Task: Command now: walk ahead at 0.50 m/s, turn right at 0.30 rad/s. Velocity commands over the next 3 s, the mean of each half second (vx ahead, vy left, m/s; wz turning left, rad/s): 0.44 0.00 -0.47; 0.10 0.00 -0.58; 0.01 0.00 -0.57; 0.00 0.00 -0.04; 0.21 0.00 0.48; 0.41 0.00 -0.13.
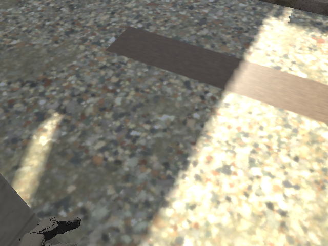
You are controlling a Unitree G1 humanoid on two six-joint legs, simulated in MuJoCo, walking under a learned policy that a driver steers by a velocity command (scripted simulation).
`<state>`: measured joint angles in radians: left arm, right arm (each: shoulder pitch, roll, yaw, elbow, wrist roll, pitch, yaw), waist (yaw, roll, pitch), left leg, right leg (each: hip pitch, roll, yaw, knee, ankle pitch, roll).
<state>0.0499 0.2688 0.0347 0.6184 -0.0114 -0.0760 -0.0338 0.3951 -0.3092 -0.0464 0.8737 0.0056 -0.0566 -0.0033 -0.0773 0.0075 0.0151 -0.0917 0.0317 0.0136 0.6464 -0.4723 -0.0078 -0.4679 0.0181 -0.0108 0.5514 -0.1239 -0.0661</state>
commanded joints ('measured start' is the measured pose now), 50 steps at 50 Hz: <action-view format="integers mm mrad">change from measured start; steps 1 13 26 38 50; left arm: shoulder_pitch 347 288 396 189 142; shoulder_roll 204 183 203 115 227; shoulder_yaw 70 69 71 63 95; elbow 18 41 41 -56 -94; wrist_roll -15 -4 -18 -9 -3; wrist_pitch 8 13 69 128 84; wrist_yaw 5 46 68 45 49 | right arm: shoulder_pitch -3 -376 -207 -351 -318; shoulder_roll -130 -42 -85 -153 -127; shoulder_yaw -12 1 -33 -62 -62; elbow -113 -229 -246 -189 -165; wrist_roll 6 -21 -12 -11 -14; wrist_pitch -57 -48 -8 39 55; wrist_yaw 5 16 2 -19 -23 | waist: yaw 165 125 46 86 83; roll -213 -64 119 124 -97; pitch -267 -4 -259 -103 -121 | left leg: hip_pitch -706 -499 244 -121 -596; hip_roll -12 19 377 270 26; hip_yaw -100 -70 -472 -17 -71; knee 628 14 -229 -401 498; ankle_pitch -62 515 703 528 2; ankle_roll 20 -55 264 233 -50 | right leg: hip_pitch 794 242 -230 41 413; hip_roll -348 -126 0 -93 -267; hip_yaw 735 284 167 18 346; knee -253 -340 794 293 -192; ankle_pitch -281 138 -471 -130 324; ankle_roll -256 -171 131 110 -173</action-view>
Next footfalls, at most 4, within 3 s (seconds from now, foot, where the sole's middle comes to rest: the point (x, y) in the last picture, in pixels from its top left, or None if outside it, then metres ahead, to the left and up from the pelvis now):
0.44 left None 0.43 0.08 -0.76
0.90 right None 0.33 -0.17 -0.76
1.36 left None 0.46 0.00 -0.76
1.72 right None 0.24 -0.15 -0.76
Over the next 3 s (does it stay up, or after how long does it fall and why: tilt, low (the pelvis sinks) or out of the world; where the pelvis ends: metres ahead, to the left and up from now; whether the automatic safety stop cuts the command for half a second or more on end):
stays up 0.63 -0.27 0.02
